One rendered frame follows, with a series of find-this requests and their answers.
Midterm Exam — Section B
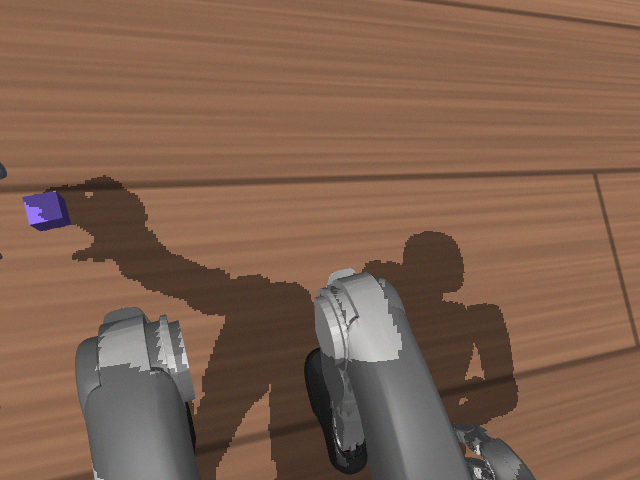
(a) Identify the cube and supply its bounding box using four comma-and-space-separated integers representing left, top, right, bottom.
22, 191, 71, 231

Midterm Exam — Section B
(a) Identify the right robot hand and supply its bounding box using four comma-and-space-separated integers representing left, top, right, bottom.
451, 423, 536, 480

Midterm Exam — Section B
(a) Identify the right robot foot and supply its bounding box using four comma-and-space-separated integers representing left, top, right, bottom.
304, 347, 367, 474

